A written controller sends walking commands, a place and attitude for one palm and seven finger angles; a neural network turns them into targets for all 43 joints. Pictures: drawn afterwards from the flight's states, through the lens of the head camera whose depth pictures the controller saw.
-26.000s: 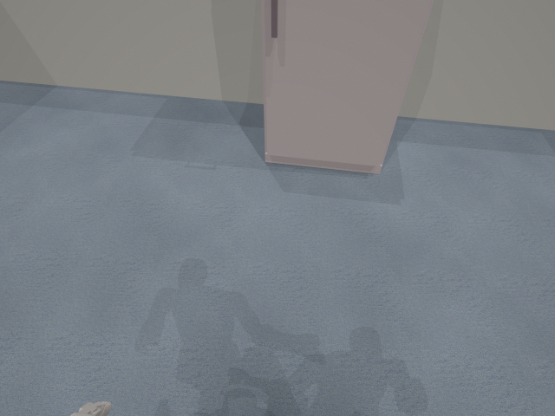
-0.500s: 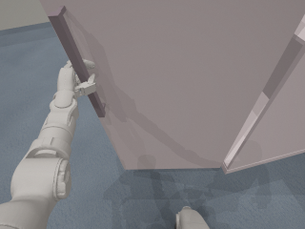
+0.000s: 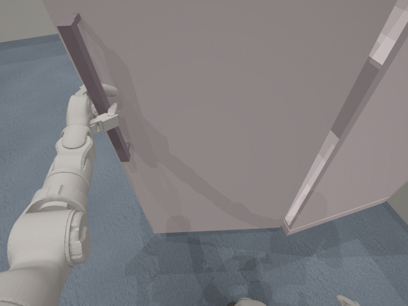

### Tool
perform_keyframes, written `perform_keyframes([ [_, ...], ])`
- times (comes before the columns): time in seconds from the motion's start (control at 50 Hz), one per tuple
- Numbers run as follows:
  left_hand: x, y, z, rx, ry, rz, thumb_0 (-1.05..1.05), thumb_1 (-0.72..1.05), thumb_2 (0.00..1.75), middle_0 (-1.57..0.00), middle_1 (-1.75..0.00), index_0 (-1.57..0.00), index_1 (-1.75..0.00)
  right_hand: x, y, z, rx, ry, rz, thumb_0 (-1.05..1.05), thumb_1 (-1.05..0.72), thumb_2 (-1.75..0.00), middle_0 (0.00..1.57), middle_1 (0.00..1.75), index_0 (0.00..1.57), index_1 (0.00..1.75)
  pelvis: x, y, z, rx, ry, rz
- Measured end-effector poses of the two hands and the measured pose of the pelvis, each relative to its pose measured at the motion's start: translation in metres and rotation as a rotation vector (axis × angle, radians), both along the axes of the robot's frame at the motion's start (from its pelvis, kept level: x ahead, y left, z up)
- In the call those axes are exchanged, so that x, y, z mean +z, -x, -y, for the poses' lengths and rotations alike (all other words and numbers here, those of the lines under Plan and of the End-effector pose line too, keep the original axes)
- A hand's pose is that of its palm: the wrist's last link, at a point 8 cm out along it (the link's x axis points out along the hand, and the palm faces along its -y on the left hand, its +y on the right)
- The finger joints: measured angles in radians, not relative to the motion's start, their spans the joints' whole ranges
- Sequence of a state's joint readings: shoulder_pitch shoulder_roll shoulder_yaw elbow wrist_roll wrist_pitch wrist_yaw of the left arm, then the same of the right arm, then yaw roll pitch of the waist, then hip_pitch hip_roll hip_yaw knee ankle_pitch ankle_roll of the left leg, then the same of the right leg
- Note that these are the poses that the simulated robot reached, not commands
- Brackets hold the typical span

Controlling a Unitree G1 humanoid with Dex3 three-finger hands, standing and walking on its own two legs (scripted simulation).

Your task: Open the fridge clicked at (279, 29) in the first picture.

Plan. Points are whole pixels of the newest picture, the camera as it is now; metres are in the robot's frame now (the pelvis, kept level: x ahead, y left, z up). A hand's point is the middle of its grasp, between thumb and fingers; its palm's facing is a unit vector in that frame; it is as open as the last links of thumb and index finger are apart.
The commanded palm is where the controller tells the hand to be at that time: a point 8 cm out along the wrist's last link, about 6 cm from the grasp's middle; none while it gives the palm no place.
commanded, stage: stop walking and hold the door back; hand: left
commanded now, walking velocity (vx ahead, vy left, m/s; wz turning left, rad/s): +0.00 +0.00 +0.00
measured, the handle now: (105, 102) +0.50 +0.22 +0.14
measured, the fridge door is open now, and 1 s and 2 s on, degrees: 75 74 72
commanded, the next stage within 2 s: loosen the grip on the handle in 0.80 s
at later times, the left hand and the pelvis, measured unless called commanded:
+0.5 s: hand (113, 115) +0.46 +0.20 +0.12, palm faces +0.15 -0.96 -0.22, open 5.7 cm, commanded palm +0.43 +0.26 +0.12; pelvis +0.04 +0.02 +0.00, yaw -1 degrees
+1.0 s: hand (110, 115) +0.47 +0.20 +0.13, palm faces +0.10 -0.97 -0.22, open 6.2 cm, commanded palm +0.41 +0.25 +0.13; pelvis +0.05 +0.02 +0.00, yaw +0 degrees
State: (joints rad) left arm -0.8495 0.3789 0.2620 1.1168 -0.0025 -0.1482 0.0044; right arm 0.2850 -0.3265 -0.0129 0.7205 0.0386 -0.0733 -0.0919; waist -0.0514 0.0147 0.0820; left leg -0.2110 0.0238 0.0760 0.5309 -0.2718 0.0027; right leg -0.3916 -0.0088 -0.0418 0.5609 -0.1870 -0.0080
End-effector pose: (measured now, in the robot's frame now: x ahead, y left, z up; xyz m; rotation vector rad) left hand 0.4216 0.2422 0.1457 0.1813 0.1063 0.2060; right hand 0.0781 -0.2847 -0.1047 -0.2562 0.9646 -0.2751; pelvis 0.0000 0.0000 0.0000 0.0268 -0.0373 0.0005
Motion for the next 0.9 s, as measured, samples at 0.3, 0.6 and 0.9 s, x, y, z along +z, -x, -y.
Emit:
perform_keyframes([
  [0.3,-0.006,-0.008,-0.004,-0.051,-0.037,0.055,-0.04,0.66,0.8,-0.46,-1.4,-0.42,-1.4,-0.004,-0.035,-0.041,0.001,-0.049,-0.015,0.01,-0.9,-0.9,0.2,0.3,0.21,0.3,0.002,-0.026,-0.016,-0.01,0.009,-0.022],
  [0.6,-0.011,-0.014,-0.006,-0.071,-0.044,0.12,-0.06,0.66,0.81,-0.46,-1.4,-0.39,-1.4,0.002,-0.079,-0.055,0.001,-0.047,0.016,0.01,-0.9,-0.9,0.2,0.3,0.21,0.3,0.001,-0.049,-0.026,-0.012,0.025,-0.049],
  [0.9,-0.013,-0.002,-0.004,-0.073,-0.035,0.154,-0.06,0.67,0.81,-0.46,-1.4,-0.37,-1.4,0.007,-0.1,-0.061,0.014,-0.044,0.036,0.01,-0.9,-0.9,0.2,0.3,0.21,0.3,0.001,-0.054,-0.027,-0.009,0.032,-0.053],
])
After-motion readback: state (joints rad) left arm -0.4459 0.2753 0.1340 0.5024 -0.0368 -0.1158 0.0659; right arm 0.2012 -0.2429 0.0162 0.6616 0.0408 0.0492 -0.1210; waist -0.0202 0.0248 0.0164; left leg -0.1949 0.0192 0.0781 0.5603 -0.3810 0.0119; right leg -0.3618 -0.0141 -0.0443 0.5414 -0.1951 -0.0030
